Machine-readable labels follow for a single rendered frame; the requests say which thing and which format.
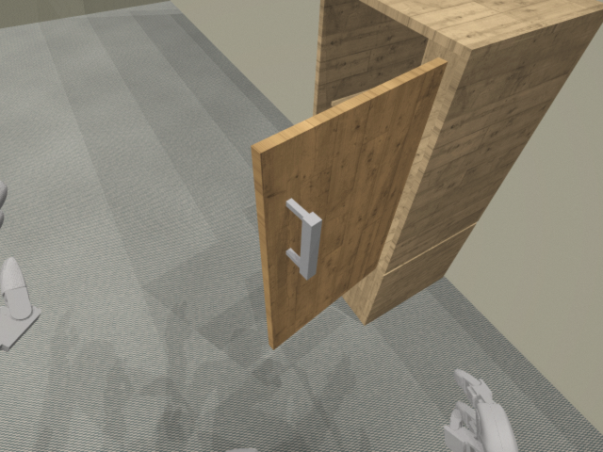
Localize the robot right hand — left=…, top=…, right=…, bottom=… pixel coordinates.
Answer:
left=444, top=369, right=518, bottom=452

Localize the handle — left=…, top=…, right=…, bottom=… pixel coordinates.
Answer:
left=286, top=198, right=322, bottom=280

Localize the robot left hand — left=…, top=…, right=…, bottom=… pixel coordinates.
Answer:
left=0, top=181, right=41, bottom=352

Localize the cupboard door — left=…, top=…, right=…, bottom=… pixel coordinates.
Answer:
left=251, top=57, right=448, bottom=350

